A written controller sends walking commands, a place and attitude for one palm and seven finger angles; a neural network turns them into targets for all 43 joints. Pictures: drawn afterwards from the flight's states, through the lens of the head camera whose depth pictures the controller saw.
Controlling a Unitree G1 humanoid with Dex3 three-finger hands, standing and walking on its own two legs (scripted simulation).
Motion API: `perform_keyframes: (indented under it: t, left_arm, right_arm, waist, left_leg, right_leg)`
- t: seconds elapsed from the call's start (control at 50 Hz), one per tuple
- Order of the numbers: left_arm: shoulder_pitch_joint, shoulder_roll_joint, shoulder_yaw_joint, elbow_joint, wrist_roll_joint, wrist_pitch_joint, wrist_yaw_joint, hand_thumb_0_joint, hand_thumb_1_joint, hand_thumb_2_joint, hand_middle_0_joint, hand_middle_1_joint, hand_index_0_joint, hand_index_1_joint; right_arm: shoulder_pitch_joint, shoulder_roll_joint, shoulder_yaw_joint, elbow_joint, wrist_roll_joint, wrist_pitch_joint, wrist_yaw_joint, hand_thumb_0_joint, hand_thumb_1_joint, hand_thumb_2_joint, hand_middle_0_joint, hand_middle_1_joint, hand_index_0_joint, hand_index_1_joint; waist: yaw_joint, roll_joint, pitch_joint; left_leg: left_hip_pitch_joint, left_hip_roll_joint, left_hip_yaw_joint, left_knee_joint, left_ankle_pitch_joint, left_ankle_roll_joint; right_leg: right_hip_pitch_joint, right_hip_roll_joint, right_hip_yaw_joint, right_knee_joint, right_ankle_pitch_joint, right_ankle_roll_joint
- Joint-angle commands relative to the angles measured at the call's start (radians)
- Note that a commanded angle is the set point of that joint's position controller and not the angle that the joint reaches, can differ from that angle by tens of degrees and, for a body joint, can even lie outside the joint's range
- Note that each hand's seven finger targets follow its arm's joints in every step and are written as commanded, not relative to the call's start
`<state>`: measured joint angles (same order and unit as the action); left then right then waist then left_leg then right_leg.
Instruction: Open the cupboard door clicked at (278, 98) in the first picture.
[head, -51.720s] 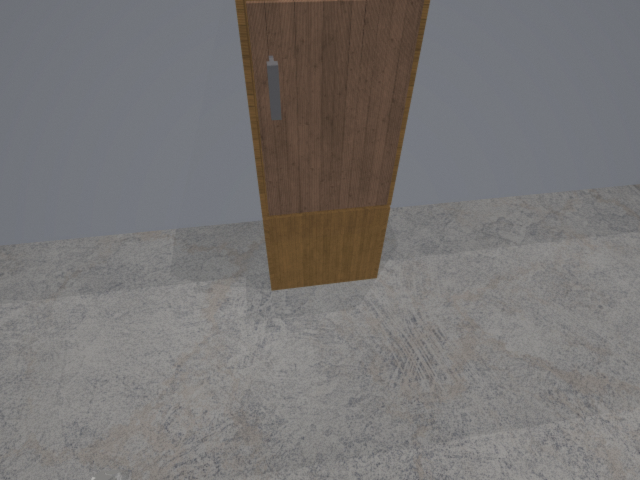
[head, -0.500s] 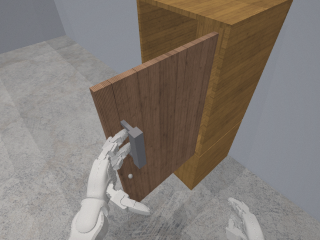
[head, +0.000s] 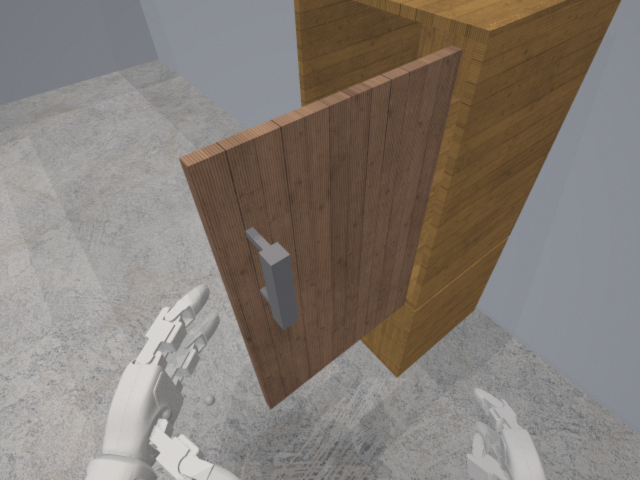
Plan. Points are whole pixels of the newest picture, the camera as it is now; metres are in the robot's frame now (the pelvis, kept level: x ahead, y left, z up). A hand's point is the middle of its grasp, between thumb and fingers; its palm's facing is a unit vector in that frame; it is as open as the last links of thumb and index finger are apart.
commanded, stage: draw the hand back to the body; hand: left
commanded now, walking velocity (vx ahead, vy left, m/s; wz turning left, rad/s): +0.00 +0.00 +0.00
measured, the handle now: (270, 278) +0.33 +0.09 +0.11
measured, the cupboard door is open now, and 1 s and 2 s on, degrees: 90 90 90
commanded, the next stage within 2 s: step back with the hand held close in 1.62 s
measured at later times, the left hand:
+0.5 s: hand (144, 389) +0.18 +0.18 +0.13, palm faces -0.01 -1.00 -0.06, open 16.3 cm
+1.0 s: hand (56, 332) +0.21 +0.26 +0.17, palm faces +0.32 -0.88 -0.36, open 12.0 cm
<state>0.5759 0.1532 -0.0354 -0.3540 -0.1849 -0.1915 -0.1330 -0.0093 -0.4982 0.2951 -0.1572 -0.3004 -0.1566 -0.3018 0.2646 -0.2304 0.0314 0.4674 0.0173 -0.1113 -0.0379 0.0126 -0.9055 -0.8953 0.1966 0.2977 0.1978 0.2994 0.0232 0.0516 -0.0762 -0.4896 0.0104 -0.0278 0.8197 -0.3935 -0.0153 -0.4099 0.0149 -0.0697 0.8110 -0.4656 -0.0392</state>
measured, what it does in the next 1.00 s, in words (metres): stands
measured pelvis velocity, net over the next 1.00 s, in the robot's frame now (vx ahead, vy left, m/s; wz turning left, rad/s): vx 0.01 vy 0.04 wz -0.04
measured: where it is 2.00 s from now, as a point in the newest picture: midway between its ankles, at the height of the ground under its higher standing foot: outside the picture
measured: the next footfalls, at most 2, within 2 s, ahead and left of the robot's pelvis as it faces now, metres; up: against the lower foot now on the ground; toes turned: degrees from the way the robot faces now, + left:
none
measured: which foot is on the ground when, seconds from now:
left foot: down 0.00-1.00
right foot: down 0.00-1.00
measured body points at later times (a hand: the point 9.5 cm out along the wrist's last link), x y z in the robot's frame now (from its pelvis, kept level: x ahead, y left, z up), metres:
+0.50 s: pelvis -0.01 +0.02 +0.01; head -0.03 +0.01 +0.46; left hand +0.17 +0.23 +0.14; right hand +0.18 -0.20 -0.05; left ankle +0.02 +0.13 -0.70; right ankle -0.03 -0.09 -0.70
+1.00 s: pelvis +0.01 +0.04 +0.04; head +0.00 +0.03 +0.49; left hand +0.19 +0.31 +0.19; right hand +0.19 -0.18 -0.04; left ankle +0.02 +0.13 -0.70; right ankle -0.03 -0.09 -0.70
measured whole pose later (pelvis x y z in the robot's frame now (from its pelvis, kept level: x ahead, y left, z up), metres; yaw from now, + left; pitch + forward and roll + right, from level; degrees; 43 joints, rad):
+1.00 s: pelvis +0.01 +0.04 +0.04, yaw -2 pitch -3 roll -1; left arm 0.52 0.32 0.21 -0.44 -0.04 -0.06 0.12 0.00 0.18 0.59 -0.19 -0.30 -0.18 -0.30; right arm 0.21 -0.21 0.06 0.62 -0.01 -0.12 -0.08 0.01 -0.90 -0.89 0.20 0.30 0.20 0.30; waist 0.06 0.04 0.02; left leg -0.15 -0.01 0.03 0.48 -0.26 0.03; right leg -0.07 -0.01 -0.01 0.42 -0.29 0.01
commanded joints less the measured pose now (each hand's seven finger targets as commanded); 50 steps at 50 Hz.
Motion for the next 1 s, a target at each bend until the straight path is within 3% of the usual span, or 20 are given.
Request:
perform_keyframes:
  t: [0.0, 0.04, 0.06, 0.12, 0.2, 0.28, 0.34, 0.42, 0.44, 0.46, 0.52, 0.54, 0.56, 0.58, 0.62, 0.7, 0.76, 0.82, 0.92, 0.98]
  left_arm:
    - [-0.104, 0.070, 0.042, -0.235, -0.017, -0.093, 0.005, 0.000, -0.500, 0.300, -0.150, -0.300, -0.150, -0.300]
    - [-0.131, 0.084, 0.054, -0.234, -0.013, -0.092, 0.015, 0.000, -0.500, 0.300, -0.150, -0.300, -0.150, -0.300]
    - [-0.110, 0.117, 0.093, -0.231, -0.011, -0.088, 0.023, 0.000, -0.500, 0.300, -0.150, -0.300, -0.150, -0.300]
    - [-0.098, 0.125, 0.116, -0.250, -0.013, -0.065, 0.029, 0.000, -0.500, 0.300, -0.150, -0.300, -0.150, -0.300]
    - [-0.093, 0.107, 0.109, -0.251, -0.039, -0.014, 0.015, 0.000, -0.500, 0.300, -0.150, -0.300, -0.150, -0.300]
    - [-0.099, 0.139, 0.147, -0.262, -0.063, 0.022, -0.008, 0.000, -0.500, 0.300, -0.150, -0.300, -0.150, -0.300]
    - [-0.110, 0.149, 0.159, -0.287, -0.067, 0.035, -0.020, 0.000, -0.500, 0.300, -0.150, -0.300, -0.150, -0.300]
    - [-0.131, 0.170, 0.193, -0.303, -0.077, 0.053, -0.026, 0.000, -0.500, 0.300, -0.150, -0.300, -0.150, -0.300]
    - [-0.145, 0.171, 0.194, -0.317, -0.081, 0.057, -0.030, 0.000, -0.465, 0.315, -0.151, -0.300, -0.151, -0.300]
    - [-0.148, 0.187, 0.215, -0.310, -0.081, 0.062, -0.028, 0.000, -0.430, 0.330, -0.153, -0.300, -0.153, -0.300]
    - [-0.168, 0.194, 0.231, -0.322, -0.091, 0.081, -0.041, 0.000, -0.325, 0.375, -0.156, -0.300, -0.156, -0.300]
    - [-0.204, 0.316, 0.250, -0.391, 0.051, 0.058, 0.087, 0.000, -0.290, 0.390, -0.158, -0.300, -0.158, -0.300]
    - [-0.152, 0.270, 0.243, -0.345, 0.070, 0.065, 0.145, 0.000, -0.255, 0.405, -0.159, -0.300, -0.159, -0.300]
    - [-0.127, 0.207, 0.193, -0.329, 0.079, 0.073, 0.163, 0.000, -0.220, 0.420, -0.160, -0.300, -0.160, -0.300]
    - [-0.117, 0.211, 0.196, -0.321, 0.106, 0.077, 0.197, 0.000, -0.150, 0.450, -0.162, -0.300, -0.162, -0.300]
    - [-0.137, 0.242, 0.224, -0.310, 0.135, 0.065, 0.239, 0.000, -0.010, 0.510, -0.168, -0.300, -0.168, -0.300]
    - [-0.133, 0.283, 0.275, -0.316, 0.144, 0.056, 0.259, 0.000, 0.095, 0.555, -0.171, -0.300, -0.171, -0.300]
    - [-0.132, 0.286, 0.293, -0.340, 0.146, 0.050, 0.266, 0.000, 0.200, 0.600, -0.175, -0.300, -0.175, -0.300]
    - [-0.133, 0.291, 0.330, -0.302, 0.145, 0.056, 0.269, 0.000, 0.375, 0.675, -0.181, -0.300, -0.181, -0.300]
    - [-0.140, 0.296, 0.353, -0.272, 0.144, 0.058, 0.270, 0.000, 0.480, 0.720, -0.185, -0.300, -0.185, -0.300]
  right_arm:
    - [-0.089, -0.090, -0.035, -0.167, -0.001, -0.090, -0.017, 0.000, -0.900, -0.900, 0.200, 0.300, 0.200, 0.300]
    - [-0.090, -0.089, -0.035, -0.164, 0.001, -0.097, -0.019, 0.000, -0.900, -0.900, 0.200, 0.300, 0.200, 0.300]
    - [-0.094, -0.090, -0.037, -0.160, 0.000, -0.097, -0.020, 0.000, -0.900, -0.900, 0.200, 0.300, 0.200, 0.300]
    - [-0.105, -0.082, -0.032, -0.164, 0.006, -0.098, -0.022, 0.000, -0.900, -0.900, 0.200, 0.300, 0.200, 0.300]
    - [-0.119, -0.084, -0.024, -0.162, 0.014, -0.104, -0.027, 0.000, -0.900, -0.900, 0.200, 0.300, 0.200, 0.300]
    - [-0.128, -0.091, -0.021, -0.153, 0.017, -0.120, -0.038, 0.000, -0.900, -0.900, 0.200, 0.300, 0.200, 0.300]
    - [-0.123, -0.094, -0.019, -0.149, 0.019, -0.131, -0.041, 0.000, -0.900, -0.900, 0.200, 0.300, 0.200, 0.300]
    - [-0.125, -0.096, -0.015, -0.137, 0.021, -0.142, -0.046, 0.000, -0.900, -0.900, 0.200, 0.300, 0.200, 0.300]
    - [-0.126, -0.098, -0.014, -0.136, 0.022, -0.146, -0.047, 0.000, -0.900, -0.900, 0.200, 0.300, 0.200, 0.300]
    - [-0.126, -0.099, -0.015, -0.129, 0.022, -0.148, -0.048, 0.000, -0.900, -0.900, 0.200, 0.300, 0.200, 0.300]
    - [-0.130, -0.102, -0.012, -0.122, 0.024, -0.155, -0.052, 0.000, -0.900, -0.900, 0.200, 0.300, 0.200, 0.300]
    - [-0.152, -0.092, -0.009, -0.115, 0.006, -0.142, -0.074, 0.000, -0.900, -0.900, 0.200, 0.300, 0.200, 0.300]
    - [-0.145, -0.081, -0.005, -0.102, -0.005, -0.139, -0.079, 0.000, -0.900, -0.900, 0.200, 0.300, 0.200, 0.300]
    - [-0.141, -0.079, -0.001, -0.100, -0.007, -0.133, -0.078, 0.000, -0.900, -0.900, 0.200, 0.300, 0.200, 0.300]
    - [-0.146, -0.080, 0.000, -0.080, -0.011, -0.115, -0.075, 0.000, -0.900, -0.900, 0.200, 0.300, 0.200, 0.300]
    - [-0.169, -0.085, -0.003, -0.062, -0.020, -0.099, -0.073, 0.000, -0.900, -0.900, 0.200, 0.300, 0.200, 0.300]
    - [-0.181, -0.088, -0.006, -0.048, -0.027, -0.094, -0.074, 0.000, -0.900, -0.900, 0.200, 0.300, 0.200, 0.300]
    - [-0.182, -0.087, -0.009, -0.037, -0.029, -0.089, -0.070, 0.000, -0.900, -0.900, 0.200, 0.300, 0.200, 0.300]
    - [-0.188, -0.093, -0.016, -0.015, -0.030, -0.070, -0.058, 0.000, -0.900, -0.900, 0.200, 0.300, 0.200, 0.300]
    - [-0.188, -0.100, -0.023, -0.008, -0.030, -0.058, -0.053, 0.000, -0.900, -0.900, 0.200, 0.300, 0.200, 0.300]
  waist:
    - [-0.019, -0.081, -0.081]
    - [-0.016, -0.092, -0.083]
    - [-0.001, -0.084, -0.094]
    - [0.012, -0.044, -0.104]
    - [0.007, -0.045, -0.063]
    - [0.009, -0.071, -0.030]
    - [0.016, -0.033, -0.027]
    - [0.020, -0.028, -0.020]
    - [0.018, -0.003, -0.029]
    - [0.022, -0.025, -0.026]
    - [0.023, -0.010, -0.035]
    - [0.043, -0.015, 0.004]
    - [0.030, -0.034, 0.050]
    - [0.020, -0.041, 0.055]
    - [0.021, -0.002, 0.054]
    - [0.024, 0.009, 0.049]
    - [0.036, 0.005, 0.024]
    - [0.036, 0.025, -0.008]
    - [0.037, 0.029, 0.031]
    - [0.038, -0.001, 0.040]
  left_leg:
    - [0.065, -0.027, 0.004, -0.063, 0.166, 0.042]
    - [0.062, -0.026, 0.002, -0.064, 0.147, 0.042]
    - [0.059, -0.026, 0.004, -0.065, 0.147, 0.042]
    - [0.075, -0.025, 0.009, -0.085, 0.155, 0.042]
    - [0.085, -0.021, 0.006, -0.109, 0.141, 0.043]
    - [0.100, -0.018, 0.001, -0.125, 0.136, 0.045]
    - [0.127, -0.015, -0.006, -0.153, 0.149, 0.043]
    - [0.148, -0.014, -0.014, -0.177, 0.144, 0.041]
    - [0.158, -0.016, -0.014, -0.182, 0.138, 0.040]
    - [0.160, -0.014, -0.017, -0.183, 0.141, 0.040]
    - [0.178, -0.013, -0.022, -0.202, 0.147, 0.039]
    - [0.207, -0.009, -0.004, -0.232, 0.146, 0.040]
    - [0.223, -0.008, 0.001, -0.241, 0.126, 0.038]
    - [0.236, -0.007, -0.003, -0.249, 0.126, 0.039]
    - [0.264, 0.001, -0.002, -0.280, 0.148, 0.038]
    - [0.314, 0.009, -0.001, -0.346, 0.164, 0.037]
    - [0.347, 0.013, 0.000, -0.383, 0.217, 0.036]
    - [0.387, 0.017, 0.003, -0.405, 0.301, 0.033]
    - [0.402, 0.024, 0.006, -0.435, 0.384, 0.024]
    - [0.411, 0.030, 0.003, -0.451, 0.408, 0.021]
  right_leg:
    - [-0.034, -0.017, 0.074, -0.163, 0.286, 0.039]
    - [-0.040, -0.017, 0.080, -0.172, 0.239, 0.038]
    - [-0.025, -0.017, 0.088, -0.177, 0.221, 0.035]
    - [-0.001, -0.018, 0.079, -0.179, 0.226, 0.029]
    - [-0.003, -0.012, 0.067, -0.205, 0.208, 0.032]
    - [-0.004, -0.010, 0.064, -0.234, 0.187, 0.034]
    - [0.000, 0.000, 0.035, -0.222, 0.202, 0.028]
    - [0.007, 0.005, 0.018, -0.229, 0.194, 0.025]
    - [0.008, 0.005, 0.019, -0.233, 0.187, 0.026]
    - [0.019, 0.006, 0.016, -0.238, 0.185, 0.024]
    - [0.030, 0.007, 0.008, -0.240, 0.196, 0.024]
    - [0.048, -0.012, 0.070, -0.333, 0.193, 0.013]
    - [0.032, -0.018, 0.070, -0.377, 0.143, 0.014]
    - [0.031, -0.021, 0.061, -0.373, 0.143, 0.015]
    - [0.077, -0.019, 0.049, -0.378, 0.169, 0.015]
    - [0.137, -0.019, 0.044, -0.409, 0.185, 0.016]
    - [0.201, -0.017, 0.041, -0.426, 0.234, 0.013]
    - [0.246, -0.017, 0.039, -0.428, 0.308, 0.013]
    - [0.279, -0.012, 0.036, -0.448, 0.364, 0.013]
    - [0.294, -0.008, 0.033, -0.457, 0.374, 0.015]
